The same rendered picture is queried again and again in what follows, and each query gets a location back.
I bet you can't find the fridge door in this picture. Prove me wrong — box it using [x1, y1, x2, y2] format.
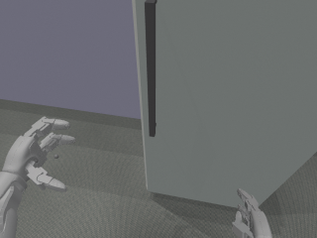
[135, 0, 317, 208]

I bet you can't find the robot left forearm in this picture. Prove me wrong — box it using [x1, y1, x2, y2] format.
[0, 171, 28, 238]

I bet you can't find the left robot hand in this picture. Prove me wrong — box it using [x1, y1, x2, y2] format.
[2, 116, 76, 192]

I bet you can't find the right robot hand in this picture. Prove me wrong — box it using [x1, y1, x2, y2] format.
[232, 188, 272, 238]

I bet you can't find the handle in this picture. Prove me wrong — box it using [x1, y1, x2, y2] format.
[145, 0, 158, 137]

